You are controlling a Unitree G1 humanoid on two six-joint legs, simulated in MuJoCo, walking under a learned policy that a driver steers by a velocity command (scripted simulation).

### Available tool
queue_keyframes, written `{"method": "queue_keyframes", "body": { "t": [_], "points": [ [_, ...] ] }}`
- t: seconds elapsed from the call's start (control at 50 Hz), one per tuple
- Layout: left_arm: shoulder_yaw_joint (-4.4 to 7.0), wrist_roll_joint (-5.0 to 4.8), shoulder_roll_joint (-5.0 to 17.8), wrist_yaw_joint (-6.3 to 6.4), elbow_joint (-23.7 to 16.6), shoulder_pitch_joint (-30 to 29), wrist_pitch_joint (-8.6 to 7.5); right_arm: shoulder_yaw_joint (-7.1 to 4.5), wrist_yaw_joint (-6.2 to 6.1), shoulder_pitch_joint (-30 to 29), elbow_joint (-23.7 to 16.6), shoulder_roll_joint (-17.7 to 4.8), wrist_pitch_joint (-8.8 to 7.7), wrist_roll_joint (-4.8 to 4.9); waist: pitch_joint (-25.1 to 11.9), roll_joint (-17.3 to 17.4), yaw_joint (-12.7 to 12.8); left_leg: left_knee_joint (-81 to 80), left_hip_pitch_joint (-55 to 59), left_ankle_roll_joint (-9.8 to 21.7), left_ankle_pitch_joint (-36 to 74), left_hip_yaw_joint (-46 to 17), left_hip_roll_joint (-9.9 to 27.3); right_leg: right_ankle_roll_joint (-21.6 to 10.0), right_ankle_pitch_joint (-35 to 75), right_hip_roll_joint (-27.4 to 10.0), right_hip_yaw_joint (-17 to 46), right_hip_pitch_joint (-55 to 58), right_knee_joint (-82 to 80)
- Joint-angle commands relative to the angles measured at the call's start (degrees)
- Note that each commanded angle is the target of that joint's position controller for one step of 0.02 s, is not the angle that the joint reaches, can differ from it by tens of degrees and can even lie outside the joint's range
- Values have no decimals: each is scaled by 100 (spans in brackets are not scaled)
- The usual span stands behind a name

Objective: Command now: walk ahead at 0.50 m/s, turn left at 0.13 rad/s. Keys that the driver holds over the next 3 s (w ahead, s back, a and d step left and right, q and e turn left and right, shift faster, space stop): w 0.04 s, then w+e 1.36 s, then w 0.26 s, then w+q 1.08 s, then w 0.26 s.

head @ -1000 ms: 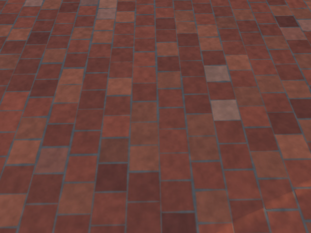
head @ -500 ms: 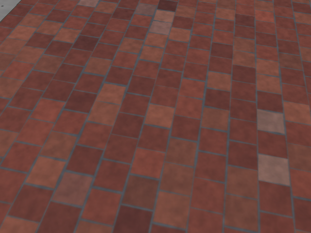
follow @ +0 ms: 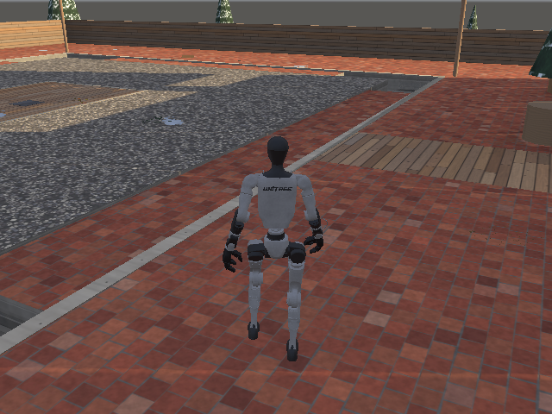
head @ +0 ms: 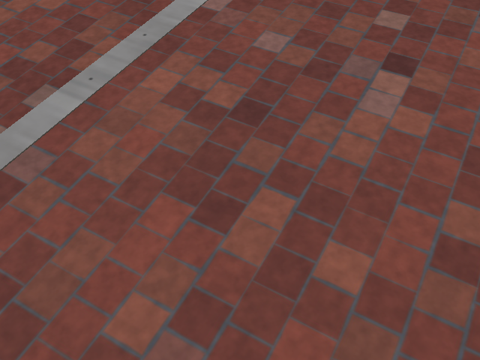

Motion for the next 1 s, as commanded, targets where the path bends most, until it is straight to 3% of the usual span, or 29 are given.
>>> {"method": "queue_keyframes", "body": {
  "t": [0.02,0.1,0.14,0.16,0.18,0.2,0.22,0.24,0.26,0.3,0.36,0.46,0.52,0.58,0.64,0.66,0.68,0.7,0.72,0.74,0.76,0.78,0.8,0.82,0.86,0.92,1.0],
  "points": [
    [154,-19,791,-16,-259,-106,-79,65,35,-567,-469,-128,-86,44,202,-829,-78,-882,419,-47,419,401,19,-765,1321,-1290,731,-414,-700],
    [189,-6,958,1,-77,173,0,36,-53,-768,-575,-276,-146,56,233,-785,-75,-1476,881,89,68,490,-127,-710,1824,-1555,1017,-74,-237],
    [192,-28,998,26,-31,108,51,-32,-132,-16,-328,-366,-234,-2,-24,-584,-474,-2143,1993,210,38,526,-338,-571,2456,-1381,937,-163,691],
    [142,-47,833,25,-46,142,44,-141,-208,826,-51,-632,-312,-95,-565,-255,-780,-2292,3218,358,-33,198,-77,-447,2284,-1035,697,-599,1801],
    [18,-139,395,11,-344,104,18,-273,-300,1709,-2,-1178,-354,-221,-1421,615,-1103,-2624,4710,716,-938,-1600,1533,-225,440,-515,308,-1871,3592],
    [30,-143,325,65,-391,456,61,-375,-312,1785,54,-1514,-261,-87,-1576,1331,-927,-3318,4871,1107,-1250,-3264,2399,-189,-1979,48,231,-3050,4748],
    [157,-27,747,105,-267,188,157,-271,-297,1424,20,-1023,-225,23,-888,459,-807,-3346,4244,1039,-1562,-2840,2118,-268,-1660,-309,664,-3281,5184],
    [155,-33,624,52,-278,-10,167,-171,-275,984,-27,-651,-252,66,-321,286,-614,-3516,3615,907,-1233,-2074,1817,-271,-1160,-510,725,-3255,5094],
    [147,-36,506,18,-242,-80,201,-117,-261,731,-38,-423,-288,75,-104,282,-476,-3705,3206,742,-733,-1466,1549,-231,-854,-641,684,-3071,4918],
    [169,77,421,-61,-179,-61,335,-76,-297,634,30,-265,-369,99,70,387,-286,-3872,2814,577,110,-676,1236,-106,-545,-724,610,-2851,4854],
    [179,84,283,-148,-323,-421,438,-127,-319,869,200,-345,-492,158,89,208,-203,-3949,2893,611,1118,-50,1192,-11,-60,-744,541,-3161,4897],
    [124,100,176,-240,-683,-1390,467,-134,-345,1212,458,-286,-487,133,351,139,-307,-4015,3042,654,1564,729,1089,83,833,-774,365,-3644,3972],
    [38,116,103,-308,-919,-2018,450,-164,-367,1366,577,-407,-474,129,484,146,-443,-3991,3111,614,1801,1096,1108,-16,1190,-698,24,-3323,2967],
    [21,140,168,-336,-1107,-2376,445,-202,-405,1620,743,-534,-415,120,556,99,-522,-3750,3608,558,2428,1329,1258,-253,851,-578,-267,-3149,2406],
    [79,157,296,-275,-1098,-2112,451,-248,-456,1600,817,-747,-314,102,257,254,-324,-2743,4034,456,4763,1620,1301,-599,26,-112,-603,-2448,2171],
    [131,154,385,-241,-1000,-1704,435,-276,-464,1578,829,-846,-254,93,-4,291,-137,-2008,4078,450,5358,1674,1303,-745,-284,108,-657,-1976,2093],
    [215,167,513,-194,-814,-1054,386,-296,-460,1554,814,-924,-195,104,-401,237,137,-957,3842,412,5169,1707,1278,-908,-347,303,-600,-1150,1801],
    [367,232,836,-107,-520,-112,347,-287,-440,1466,709,-899,-177,107,-917,-137,584,590,2869,233,3866,1752,1139,-1160,-406,52,7,279,1385],
    [559,241,1582,-15,-551,-13,363,-133,-330,1739,323,-176,-220,175,-1484,-1477,251,2747,360,-111,-929,1653,269,-1949,-550,-1788,2813,2209,1225],
    [587,26,1691,2,-663,88,445,-219,-290,1063,54,-589,-299,150,-1828,-1076,458,3686,-675,-226,-2107,379,-444,-2328,-459,-2271,4846,2447,215],
    [554,-3,1553,61,-592,-171,479,-203,-261,553,-106,-591,-371,164,-932,-622,379,3517,-1205,-151,-1493,16,-12,-2116,-33,-2129,3801,1939,102],
    [472,-41,1217,89,-573,-441,457,-163,-264,595,-78,-528,-438,189,-415,-317,129,2927,-945,-122,-1022,36,211,-1877,588,-1933,3171,1118,47],
    [410,-40,996,102,-588,-709,415,-173,-281,692,9,-510,-417,149,-91,-103,-153,2432,-542,-141,-906,21,360,-1620,1222,-1599,2647,441,-15],
    [356,-78,843,115,-607,-889,372,-168,-281,819,19,-487,-310,38,-41,-142,-360,2145,-135,-214,-889,-8,419,-1509,1612,-1342,2274,-13,-93],
    [322,-97,804,81,-625,-882,246,-159,-244,952,41,-397,-106,-57,-159,-213,-489,1805,206,-332,-896,51,403,-1483,2102,-1104,1978,-322,-151],
    [368,-82,999,57,-563,-591,178,-135,-204,485,-155,-301,2,-44,-8,-346,-401,1124,-42,-467,-381,172,384,-1400,1851,-902,1849,-536,-325],
    [373,-81,1004,55,-498,-113,193,-113,-185,-465,-463,-330,1,-7,163,-547,-36,15,-488,-527,499,145,286,-1182,1579,-810,2010,-182,-326]
  ]
}}
Next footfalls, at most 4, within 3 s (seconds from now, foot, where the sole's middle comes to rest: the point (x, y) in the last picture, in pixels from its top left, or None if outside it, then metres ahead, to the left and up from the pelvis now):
0.16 left None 0.23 0.12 -0.78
0.70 right None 0.47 -0.11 -0.78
1.24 left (305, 255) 0.83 -0.11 -0.78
1.74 right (413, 255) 0.84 -0.45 -0.78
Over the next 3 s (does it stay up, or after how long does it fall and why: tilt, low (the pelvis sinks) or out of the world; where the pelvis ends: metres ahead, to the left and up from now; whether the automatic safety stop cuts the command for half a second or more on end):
stays up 1.36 -0.67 0.00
